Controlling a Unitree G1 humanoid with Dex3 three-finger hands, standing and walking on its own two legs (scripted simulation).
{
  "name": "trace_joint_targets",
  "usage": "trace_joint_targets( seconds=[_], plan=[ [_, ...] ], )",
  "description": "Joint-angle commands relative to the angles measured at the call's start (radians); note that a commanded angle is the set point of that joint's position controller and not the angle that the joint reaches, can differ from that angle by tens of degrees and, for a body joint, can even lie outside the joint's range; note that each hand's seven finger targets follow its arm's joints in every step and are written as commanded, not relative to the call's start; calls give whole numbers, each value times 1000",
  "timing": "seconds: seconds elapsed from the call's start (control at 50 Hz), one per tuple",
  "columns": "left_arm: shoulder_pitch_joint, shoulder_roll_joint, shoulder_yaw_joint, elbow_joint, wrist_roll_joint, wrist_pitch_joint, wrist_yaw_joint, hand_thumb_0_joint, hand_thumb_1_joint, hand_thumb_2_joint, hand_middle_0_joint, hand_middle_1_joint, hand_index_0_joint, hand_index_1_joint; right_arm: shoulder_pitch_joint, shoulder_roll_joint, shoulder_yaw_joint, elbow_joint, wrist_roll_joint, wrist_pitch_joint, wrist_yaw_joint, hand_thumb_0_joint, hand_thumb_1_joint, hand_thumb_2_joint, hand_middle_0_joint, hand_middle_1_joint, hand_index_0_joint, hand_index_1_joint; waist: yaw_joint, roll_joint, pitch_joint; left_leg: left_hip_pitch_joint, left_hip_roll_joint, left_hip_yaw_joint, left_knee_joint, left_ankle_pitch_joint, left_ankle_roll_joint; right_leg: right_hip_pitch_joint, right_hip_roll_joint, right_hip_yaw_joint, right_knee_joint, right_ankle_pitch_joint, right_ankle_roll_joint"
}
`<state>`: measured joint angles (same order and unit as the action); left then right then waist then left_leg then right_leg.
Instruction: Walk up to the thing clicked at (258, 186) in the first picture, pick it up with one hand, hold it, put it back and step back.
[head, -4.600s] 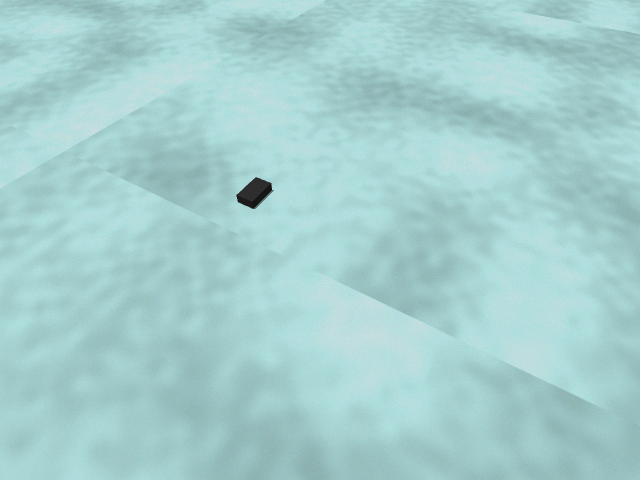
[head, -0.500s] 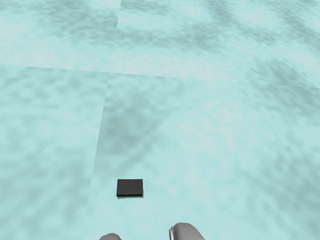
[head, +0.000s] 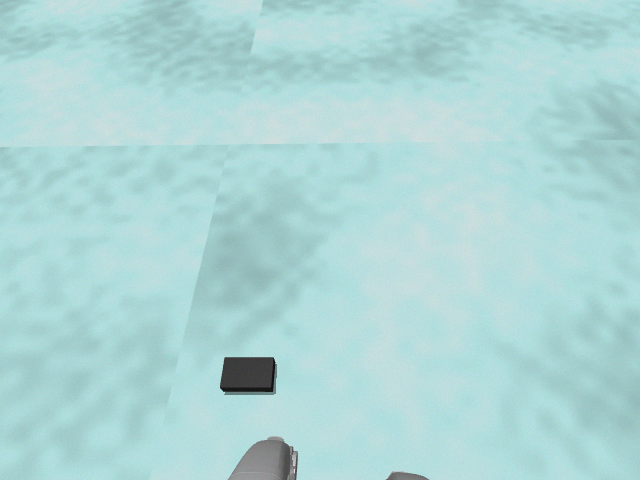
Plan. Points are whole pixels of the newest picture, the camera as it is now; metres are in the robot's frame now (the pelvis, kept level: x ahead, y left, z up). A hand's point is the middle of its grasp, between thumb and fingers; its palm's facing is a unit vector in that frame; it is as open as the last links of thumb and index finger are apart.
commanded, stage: walk up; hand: left
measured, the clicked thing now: (248, 374) +0.47 +0.27 -0.72
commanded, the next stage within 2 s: stand in 1.64 s
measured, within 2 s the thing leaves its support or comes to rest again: neither
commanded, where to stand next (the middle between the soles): +0.08 +0.08 m, yaw +2 degrees
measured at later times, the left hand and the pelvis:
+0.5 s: hand out of the picture +0.04 +0.33 -0.15, palm faces +0.09 -0.91 -0.41, open 7.4 cm; pelvis -0.01 +0.04 +0.00, yaw +4 degrees
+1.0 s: hand out of the picture +0.07 +0.31 -0.12, palm faces +0.04 -0.93 -0.38, open 7.4 cm; pelvis +0.00 +0.05 +0.03, yaw +3 degrees
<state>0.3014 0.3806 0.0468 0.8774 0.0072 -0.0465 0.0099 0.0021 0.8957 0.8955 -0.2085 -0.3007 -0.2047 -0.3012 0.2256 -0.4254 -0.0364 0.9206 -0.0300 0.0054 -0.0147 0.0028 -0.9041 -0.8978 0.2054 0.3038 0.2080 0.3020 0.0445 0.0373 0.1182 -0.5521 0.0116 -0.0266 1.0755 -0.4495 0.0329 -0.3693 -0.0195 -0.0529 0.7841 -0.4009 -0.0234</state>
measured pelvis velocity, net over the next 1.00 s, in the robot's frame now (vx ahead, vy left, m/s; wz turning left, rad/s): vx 0.00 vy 0.05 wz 0.06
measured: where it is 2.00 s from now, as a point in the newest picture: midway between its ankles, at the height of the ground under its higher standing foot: outside the picture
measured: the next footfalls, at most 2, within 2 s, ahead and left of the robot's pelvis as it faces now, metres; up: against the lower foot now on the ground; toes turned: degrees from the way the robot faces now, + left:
left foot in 0.24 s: +0.05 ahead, +0.18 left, +0.00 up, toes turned +3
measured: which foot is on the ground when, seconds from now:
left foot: up 0.00-0.22, down 0.24-1.00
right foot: down 0.00-1.00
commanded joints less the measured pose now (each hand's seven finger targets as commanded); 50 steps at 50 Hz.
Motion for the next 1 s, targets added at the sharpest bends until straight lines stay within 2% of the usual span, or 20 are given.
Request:
trace_joint_targets(
  seconds=[0.0, 0.08, 0.16, 0.22, 0.24, 0.26, 0.28, 0.3, 0.34, 0.38, 0.42, 0.46, 0.48, 0.5, 0.54, 0.58, 0.62, 0.7, 0.86, 0.98],
  plan=[
    [94, 339, 100, -52, -10, -37, 62, 0, 900, 900, -200, -300, -200, -300, -41, -204, -78, -123, -5, 0, 1, 0, -900, -900, 200, 300, 200, 300, 16, -135, -130, -146, 37, -98, 8, 20, -11, 298, -346, 380, -193, 874, -141],
    [59, 331, 92, -74, 7, -40, 69, 0, 900, 900, -200, -300, -200, -300, -64, -172, -85, -140, 12, 10, 12, 0, -900, -900, 200, 300, 200, 300, 3, -179, -157, -54, 24, -69, -41, 35, -16, 246, -303, 294, -189, 790, -139],
    [13, 307, 76, -80, 10, -31, 52, 0, 900, 900, -200, -300, -200, -300, -61, -132, -74, -117, 29, -6, 15, 0, -900, -900, 200, 300, 200, 300, -2, -271, -187, 101, -4, 41, -241, 52, -10, 200, -229, 171, -127, 771, -139],
    [-36, 290, 60, -79, -6, -18, 41, 0, 900, 900, -200, -300, -200, -300, -5, -135, -75, -68, 27, -25, 8, 0, -900, -900, 200, 300, 200, 300, -54, -240, -195, 319, -35, 79, -489, 272, 12, 74, -181, 112, -17, 611, -89],
    [-27, 249, 45, -83, -7, -17, 37, 0, 900, 900, -200, -300, -200, -300, 28, -175, -85, -53, 17, -33, 2, 0, -900, -900, 200, 300, 200, 300, -73, -143, -240, 446, 17, -19, -513, 342, 48, -12, -156, 83, 96, 510, -55],
    [-3, 186, 23, -93, -14, -17, 34, 0, 900, 900, -200, -300, -200, -300, 30, -243, -97, -61, 9, -42, -4, 0, -900, -900, 200, 300, 200, 300, -76, 67, -282, 564, 198, -297, -520, 531, 118, -181, -88, 46, 241, 252, 5],
    [-39, 211, 32, -78, -20, -7, 44, 0, 900, 900, -200, -300, -200, -300, -16, -282, -92, -72, 34, -38, 1, 0, -900, -900, 200, 300, 200, 300, -80, 129, -290, 505, 350, -447, -523, 601, 259, -178, -32, 21, 222, -209, 15],
    [-69, 248, 32, -46, -11, -9, 52, 0, 900, 900, -200, -300, -200, -300, -72, -284, -94, -63, 38, -29, 2, 0, -900, -900, 200, 300, 200, 300, -66, 114, -239, 363, 363, -453, -544, 507, 298, -103, -60, 67, 164, -240, 13],
    [-45, 252, 39, -7, -13, -9, 35, 0, 900, 900, -200, -300, -200, -300, -181, -220, -62, -90, 31, -19, 5, 0, -900, -900, 200, 300, 200, 300, -18, 59, -158, 189, 208, -196, -508, 410, 192, 31, -42, 54, 60, -120, 9],
    [2, 235, 42, 31, -15, -9, 26, 0, 900, 900, -200, -300, -200, -300, -223, -209, -49, -81, 30, -18, 5, 0, -900, -900, 200, 300, 200, 300, 11, 100, -116, 113, 126, -123, -476, 348, 98, 115, -15, -3, -96, 131, 6],
    [-2, 251, 44, 53, -3, -8, 32, 0, 900, 900, -200, -300, -200, -300, -225, -182, -36, -66, 33, -13, 12, 0, -900, -900, 200, 300, 200, 300, 17, 102, -111, 61, 121, -141, -476, 226, 63, 183, -37, 53, -160, 185, -10],
    [-111, 308, 39, 44, 9, -10, 27, 0, 900, 900, -200, -300, -200, -300, -199, -158, -34, -38, 31, -1, 14, 0, -900, -900, 200, 300, 200, 300, -30, -5, -62, 127, 62, -120, -489, -31, 30, -7, -158, 269, -309, -108, -65],
    [-165, 303, 35, 39, 9, -3, 21, 0, 900, 900, -200, -300, -200, -300, -166, -168, -40, -7, 24, 4, 14, 0, -900, -900, 200, 300, 200, 300, -56, -20, -13, 212, 59, -128, -526, -122, 25, -129, -158, 275, -340, -261, -57],
    [-202, 276, 24, 37, 6, 3, 16, 0, 900, 900, -200, -300, -200, -300, -163, -180, -44, 10, 20, 1, 17, 0, -900, -900, 200, 300, 200, 300, -68, 20, 0, 224, 73, -165, -594, -175, 28, -143, -118, 208, -321, -265, -32],
    [-160, 241, 14, 71, 0, -1, 9, 0, 900, 900, -200, -300, -200, -300, -214, -202, -43, 16, 20, -11, 23, 0, -900, -900, 200, 300, 200, 300, -30, 98, -46, 176, 140, -255, -680, -192, 56, -15, -37, 76, -214, -74, -7],
    [-115, 237, 17, 111, 1, -14, 8, 0, 900, 900, -200, -300, -200, -300, -241, -178, -29, 20, 20, -18, 26, 0, -900, -900, 200, 300, 200, 300, 1, 43, -107, 154, 151, -216, -662, -63, 65, 130, -34, 73, -240, 45, -5],
    [-144, 244, 17, 120, 0, -23, 9, 0, 900, 900, -200, -300, -200, -300, -232, -152, -20, 36, 27, -23, 25, 0, -900, -900, 200, 300, 200, 300, -14, 4, -152, 212, 99, -132, -593, 151, 26, 165, -84, 142, -302, 182, -16],
    [-212, 236, 3, 129, -9, -20, 10, 0, 900, 900, -200, -300, -200, -300, -206, -155, -23, 83, 30, -23, 20, 0, -900, -900, 200, 300, 200, 300, -41, 10, -179, 315, 101, -105, -616, 294, 15, 150, -94, 124, -311, 262, -5],
    [-242, 223, -8, 182, -7, -10, 8, 0, 900, 900, -200, -300, -200, -300, -231, -151, -22, 136, 35, -12, 22, 0, -900, -900, 200, 300, 200, 300, -42, -39, -158, 348, 91, -79, -667, 293, 6, 181, -112, 134, -413, 250, -1],
    [-282, 218, -5, 198, -8, -6, 8, 0, 900, 900, -200, -300, -200, -300, -218, -148, -21, 169, 34, -13, 21, 0, -900, -900, 200, 300, 200, 300, -49, -71, -191, 412, 89, -54, -689, 410, -8, 219, -124, 128, -434, 353, 10]
  ],
)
